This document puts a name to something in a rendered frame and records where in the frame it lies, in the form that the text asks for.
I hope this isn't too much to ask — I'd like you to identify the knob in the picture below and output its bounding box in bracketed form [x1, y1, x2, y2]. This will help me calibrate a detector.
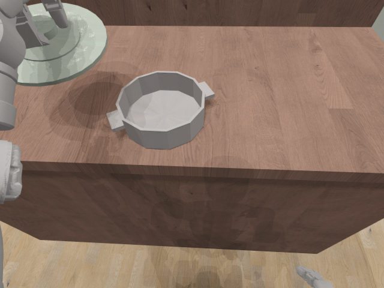
[31, 15, 58, 40]

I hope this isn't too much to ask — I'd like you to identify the left robot upper arm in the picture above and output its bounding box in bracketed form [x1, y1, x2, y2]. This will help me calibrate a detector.
[0, 140, 22, 288]

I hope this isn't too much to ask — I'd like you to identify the robot left hand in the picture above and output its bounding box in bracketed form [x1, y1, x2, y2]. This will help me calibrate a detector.
[16, 0, 68, 49]

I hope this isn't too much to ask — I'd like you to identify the left robot forearm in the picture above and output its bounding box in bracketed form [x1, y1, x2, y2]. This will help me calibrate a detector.
[0, 0, 26, 131]

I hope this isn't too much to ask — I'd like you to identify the lid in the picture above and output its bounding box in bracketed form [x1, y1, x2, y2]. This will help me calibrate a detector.
[16, 3, 108, 86]

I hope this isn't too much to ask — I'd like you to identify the table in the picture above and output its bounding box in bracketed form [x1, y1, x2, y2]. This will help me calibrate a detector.
[0, 0, 384, 254]

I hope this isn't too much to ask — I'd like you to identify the pot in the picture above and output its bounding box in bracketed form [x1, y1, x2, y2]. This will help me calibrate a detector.
[106, 71, 215, 150]

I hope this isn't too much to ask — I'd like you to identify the robot right hand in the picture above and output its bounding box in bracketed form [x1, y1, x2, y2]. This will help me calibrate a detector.
[296, 266, 333, 288]

